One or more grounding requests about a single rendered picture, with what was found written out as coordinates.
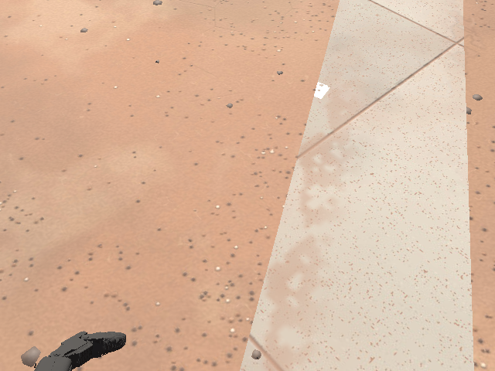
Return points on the robot left hand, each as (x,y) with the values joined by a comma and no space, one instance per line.
(79,349)

